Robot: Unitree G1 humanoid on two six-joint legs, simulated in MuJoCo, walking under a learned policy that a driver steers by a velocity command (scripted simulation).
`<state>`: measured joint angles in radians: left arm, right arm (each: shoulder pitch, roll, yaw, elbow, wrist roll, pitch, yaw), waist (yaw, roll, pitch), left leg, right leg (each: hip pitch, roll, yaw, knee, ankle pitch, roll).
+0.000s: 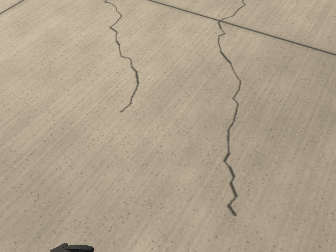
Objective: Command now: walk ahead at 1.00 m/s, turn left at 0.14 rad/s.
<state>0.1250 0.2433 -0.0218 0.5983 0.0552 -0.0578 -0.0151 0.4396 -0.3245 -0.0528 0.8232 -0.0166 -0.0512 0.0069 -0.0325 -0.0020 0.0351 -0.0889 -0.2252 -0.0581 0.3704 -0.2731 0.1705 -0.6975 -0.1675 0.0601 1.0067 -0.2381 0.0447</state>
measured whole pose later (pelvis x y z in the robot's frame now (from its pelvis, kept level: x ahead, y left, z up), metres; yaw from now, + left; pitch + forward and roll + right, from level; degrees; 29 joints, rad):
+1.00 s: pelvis +0.60 -0.14 +0.00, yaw -49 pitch +1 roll +3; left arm 0.13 0.33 0.08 0.58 -0.02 0.08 -0.01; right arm 0.13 -0.32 -0.09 0.72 0.00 0.00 -0.02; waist -0.03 -0.01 0.07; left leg -0.29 0.06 0.18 0.43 -0.15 -0.01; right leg -0.47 -0.09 -0.02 0.78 -0.28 0.02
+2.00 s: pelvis +0.96 -0.33 -0.02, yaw -19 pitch +3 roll -1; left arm -0.02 0.28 0.01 0.60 0.03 -0.05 -0.03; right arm 0.52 -0.33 -0.08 0.85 -0.01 -0.06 0.01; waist -0.10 0.00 0.02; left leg 0.17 -0.07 -0.25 0.37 -0.50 0.11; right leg -0.58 0.01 -0.01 0.55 -0.09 -0.01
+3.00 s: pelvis +1.72 -0.79 -0.01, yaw -62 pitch -1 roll -1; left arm 0.38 0.33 0.05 0.83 0.02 -0.02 0.00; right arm 0.14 -0.23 0.02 0.64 -0.07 -0.07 0.00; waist 0.01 -0.01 0.06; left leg -0.61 0.13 -0.10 1.20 -0.36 -0.06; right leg -0.18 0.24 0.03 0.47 -0.27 -0.20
